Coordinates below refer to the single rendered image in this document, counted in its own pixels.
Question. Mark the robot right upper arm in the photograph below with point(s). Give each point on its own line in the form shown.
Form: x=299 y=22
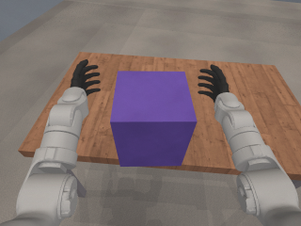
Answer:
x=268 y=195

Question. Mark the table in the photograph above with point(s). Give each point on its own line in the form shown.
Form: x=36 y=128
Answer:
x=259 y=87

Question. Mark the right robot hand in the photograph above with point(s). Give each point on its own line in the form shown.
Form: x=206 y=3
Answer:
x=218 y=80

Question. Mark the robot left forearm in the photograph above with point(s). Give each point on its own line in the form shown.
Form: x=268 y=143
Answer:
x=57 y=151

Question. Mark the left robot hand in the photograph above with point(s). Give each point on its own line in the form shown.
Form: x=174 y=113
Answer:
x=79 y=77

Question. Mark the carton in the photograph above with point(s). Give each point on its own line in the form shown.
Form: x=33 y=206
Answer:
x=152 y=118

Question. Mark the robot left upper arm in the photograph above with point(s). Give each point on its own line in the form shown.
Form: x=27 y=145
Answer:
x=46 y=199

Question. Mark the robot right forearm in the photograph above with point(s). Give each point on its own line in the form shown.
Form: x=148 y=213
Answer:
x=249 y=151

